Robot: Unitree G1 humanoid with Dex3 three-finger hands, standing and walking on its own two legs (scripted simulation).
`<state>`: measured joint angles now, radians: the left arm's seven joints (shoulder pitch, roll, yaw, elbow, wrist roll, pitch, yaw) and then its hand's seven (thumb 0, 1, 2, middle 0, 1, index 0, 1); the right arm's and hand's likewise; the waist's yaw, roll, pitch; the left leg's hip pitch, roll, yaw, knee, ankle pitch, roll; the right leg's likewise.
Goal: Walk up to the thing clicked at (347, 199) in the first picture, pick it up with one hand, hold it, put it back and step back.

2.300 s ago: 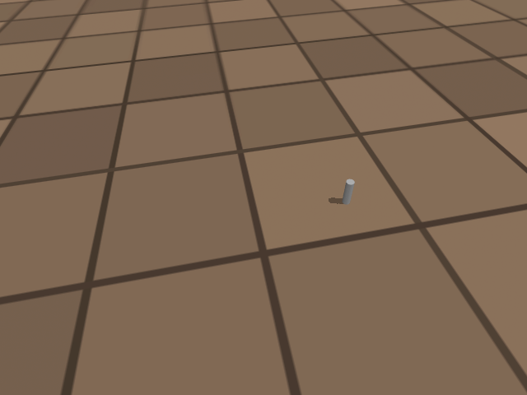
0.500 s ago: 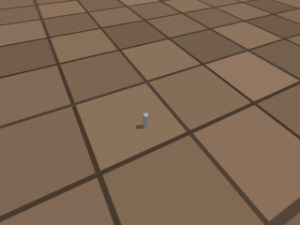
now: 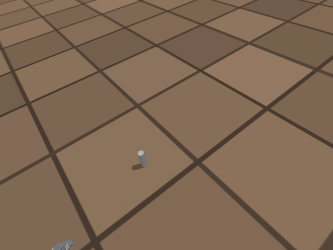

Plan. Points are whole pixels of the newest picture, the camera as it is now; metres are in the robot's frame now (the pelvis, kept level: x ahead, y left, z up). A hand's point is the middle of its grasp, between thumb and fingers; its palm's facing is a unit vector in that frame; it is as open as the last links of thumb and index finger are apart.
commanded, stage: walk up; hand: left
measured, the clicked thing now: (142, 159) +0.83 +0.24 -0.69
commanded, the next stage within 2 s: none
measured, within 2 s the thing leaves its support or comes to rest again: neither
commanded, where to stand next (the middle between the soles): +0.47 +0.04 m, yaw -1 degrees
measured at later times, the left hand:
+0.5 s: hand (76, 220) +0.26 +0.31 -0.13, palm faces -0.12 -0.92 -0.36, open 7.4 cm
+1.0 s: hand (83, 182) +0.39 +0.32 -0.14, palm faces -0.05 -0.90 -0.43, open 7.4 cm
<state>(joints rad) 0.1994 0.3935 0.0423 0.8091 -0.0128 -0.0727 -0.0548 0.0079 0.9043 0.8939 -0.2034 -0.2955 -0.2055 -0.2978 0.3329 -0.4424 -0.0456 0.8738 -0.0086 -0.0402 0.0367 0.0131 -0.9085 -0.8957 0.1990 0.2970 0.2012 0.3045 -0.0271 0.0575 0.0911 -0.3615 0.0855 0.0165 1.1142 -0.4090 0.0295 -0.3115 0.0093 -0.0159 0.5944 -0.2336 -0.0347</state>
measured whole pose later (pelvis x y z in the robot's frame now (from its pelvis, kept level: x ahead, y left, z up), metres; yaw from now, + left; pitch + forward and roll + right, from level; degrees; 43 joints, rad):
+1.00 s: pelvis +0.35 +0.03 -0.01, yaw -1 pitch -2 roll -1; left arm 0.35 0.43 0.02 0.86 0.01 -0.06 -0.01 0.01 0.90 0.89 -0.21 -0.30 -0.21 -0.30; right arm 0.26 -0.43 -0.06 0.87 -0.02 -0.03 0.05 0.01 -0.91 -0.90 0.20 0.30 0.20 0.30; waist 0.03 0.04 0.06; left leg -0.40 0.07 0.03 0.62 -0.19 0.01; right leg -0.25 -0.07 -0.06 0.68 -0.39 0.02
